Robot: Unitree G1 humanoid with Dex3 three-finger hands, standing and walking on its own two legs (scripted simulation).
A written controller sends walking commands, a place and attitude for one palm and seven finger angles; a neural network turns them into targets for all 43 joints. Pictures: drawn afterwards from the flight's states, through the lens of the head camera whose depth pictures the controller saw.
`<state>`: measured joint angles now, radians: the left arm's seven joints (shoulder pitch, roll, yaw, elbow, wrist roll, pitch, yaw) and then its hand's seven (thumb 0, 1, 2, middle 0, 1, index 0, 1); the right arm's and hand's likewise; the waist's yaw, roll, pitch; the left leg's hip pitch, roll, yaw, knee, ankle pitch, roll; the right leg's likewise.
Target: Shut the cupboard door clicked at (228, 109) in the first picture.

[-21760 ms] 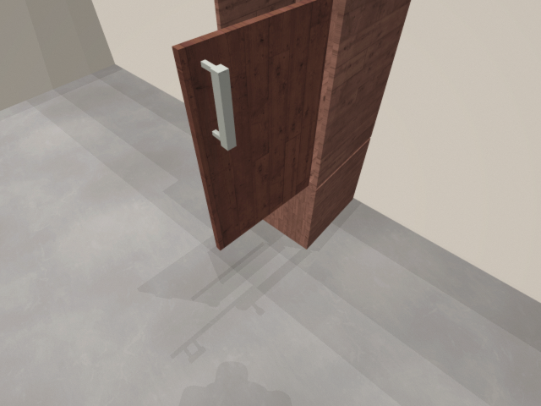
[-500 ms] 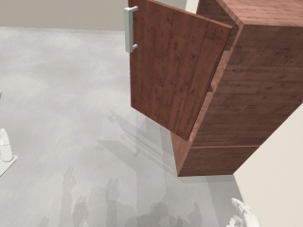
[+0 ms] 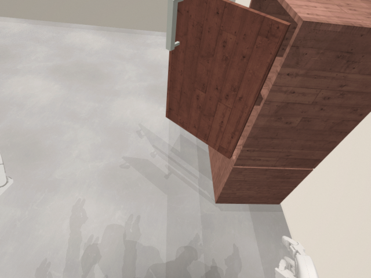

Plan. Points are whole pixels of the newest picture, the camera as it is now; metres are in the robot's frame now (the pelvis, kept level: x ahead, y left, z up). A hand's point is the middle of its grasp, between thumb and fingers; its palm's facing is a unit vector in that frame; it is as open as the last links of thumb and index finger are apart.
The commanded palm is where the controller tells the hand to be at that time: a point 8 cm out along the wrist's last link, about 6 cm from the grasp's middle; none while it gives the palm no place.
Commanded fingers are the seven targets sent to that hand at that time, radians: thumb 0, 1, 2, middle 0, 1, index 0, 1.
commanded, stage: stop stepping back and stand still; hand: left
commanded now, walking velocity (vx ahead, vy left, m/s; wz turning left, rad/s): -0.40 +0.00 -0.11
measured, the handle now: (175, 24) +0.86 +0.09 +0.15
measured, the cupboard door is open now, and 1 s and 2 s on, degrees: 49 49 49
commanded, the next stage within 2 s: let the arm hang, fingers relaxed in 0.78 s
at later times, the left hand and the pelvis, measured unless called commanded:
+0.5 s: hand out of the picture +0.12 +0.26 +0.19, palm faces +0.45 -0.81 -0.38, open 7.4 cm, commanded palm +0.07 +0.30 +0.19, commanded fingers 0.00 0.90 0.90 -0.20 -0.30 -0.20 -0.30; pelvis -0.08 +0.00 +0.00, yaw -2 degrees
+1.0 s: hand out of the picture +0.12 +0.27 +0.03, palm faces +0.18 -0.85 -0.50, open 7.4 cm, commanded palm none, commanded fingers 0.00 0.90 0.90 -0.20 -0.30 -0.20 -0.30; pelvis -0.10 +0.01 +0.00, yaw -2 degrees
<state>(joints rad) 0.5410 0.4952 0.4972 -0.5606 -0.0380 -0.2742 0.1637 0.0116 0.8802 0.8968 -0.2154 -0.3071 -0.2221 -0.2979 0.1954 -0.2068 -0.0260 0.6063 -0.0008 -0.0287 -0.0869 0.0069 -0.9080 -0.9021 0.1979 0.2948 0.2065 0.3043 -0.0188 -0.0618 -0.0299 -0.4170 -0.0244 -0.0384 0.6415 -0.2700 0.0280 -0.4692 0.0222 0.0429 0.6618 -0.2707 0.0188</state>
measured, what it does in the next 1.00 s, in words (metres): steps on the spot: right foot, then left foot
